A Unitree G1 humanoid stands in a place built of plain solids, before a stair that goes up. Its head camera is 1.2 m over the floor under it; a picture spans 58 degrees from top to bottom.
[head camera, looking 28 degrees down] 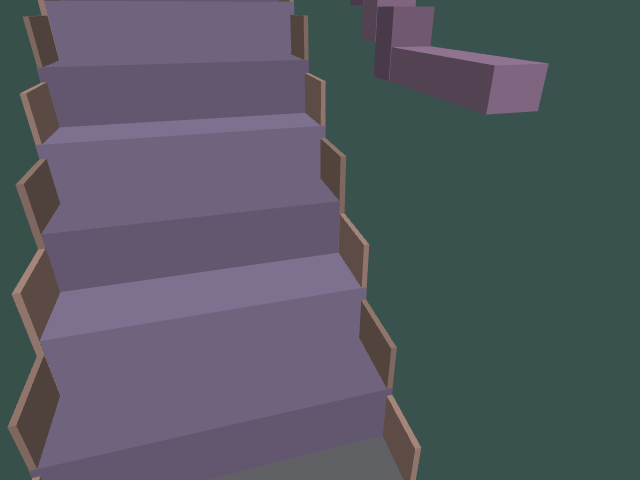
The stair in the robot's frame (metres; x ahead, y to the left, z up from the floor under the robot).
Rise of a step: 0.20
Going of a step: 0.24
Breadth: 0.97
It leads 16 degrees to the left of straight ahead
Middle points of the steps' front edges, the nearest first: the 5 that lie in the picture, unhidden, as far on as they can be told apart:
0.80 0.25 0.21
1.03 0.31 0.41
1.26 0.38 0.62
1.49 0.44 0.82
1.72 0.51 1.03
